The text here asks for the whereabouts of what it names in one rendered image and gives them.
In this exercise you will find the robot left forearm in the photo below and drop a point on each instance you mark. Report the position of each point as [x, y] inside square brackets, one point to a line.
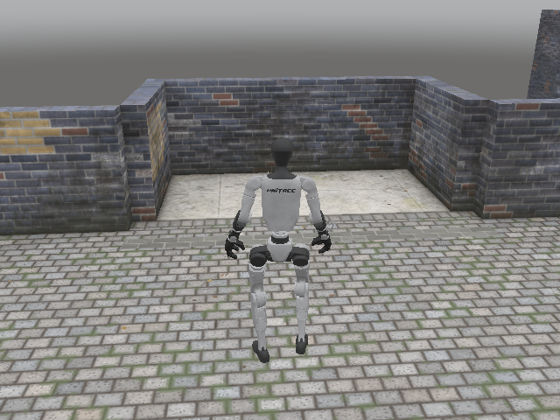
[236, 229]

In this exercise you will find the robot torso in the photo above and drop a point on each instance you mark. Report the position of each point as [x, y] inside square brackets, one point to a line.
[280, 211]

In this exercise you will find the robot right forearm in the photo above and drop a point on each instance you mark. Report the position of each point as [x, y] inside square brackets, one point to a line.
[322, 228]

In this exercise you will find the left robot hand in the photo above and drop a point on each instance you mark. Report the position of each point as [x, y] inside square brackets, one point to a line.
[231, 245]

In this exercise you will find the robot left upper arm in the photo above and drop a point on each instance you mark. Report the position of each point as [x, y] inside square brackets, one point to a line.
[248, 198]

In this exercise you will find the robot right thigh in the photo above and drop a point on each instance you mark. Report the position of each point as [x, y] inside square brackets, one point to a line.
[300, 256]

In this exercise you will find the robot right upper arm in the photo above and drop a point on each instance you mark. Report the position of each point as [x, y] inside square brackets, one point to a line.
[312, 196]

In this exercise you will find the right robot hand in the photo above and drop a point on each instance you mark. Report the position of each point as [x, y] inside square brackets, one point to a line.
[318, 241]

